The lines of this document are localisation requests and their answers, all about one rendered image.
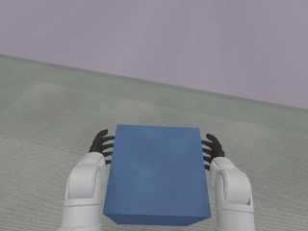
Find left robot hand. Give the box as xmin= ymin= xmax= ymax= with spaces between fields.
xmin=89 ymin=129 xmax=115 ymax=165

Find right robot hand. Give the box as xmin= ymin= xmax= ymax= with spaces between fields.
xmin=201 ymin=134 xmax=225 ymax=171

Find carton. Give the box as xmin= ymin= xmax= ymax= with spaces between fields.
xmin=103 ymin=124 xmax=212 ymax=226

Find left robot forearm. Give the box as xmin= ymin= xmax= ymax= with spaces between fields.
xmin=57 ymin=152 xmax=106 ymax=231

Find right robot forearm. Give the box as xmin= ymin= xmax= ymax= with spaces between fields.
xmin=209 ymin=157 xmax=256 ymax=231

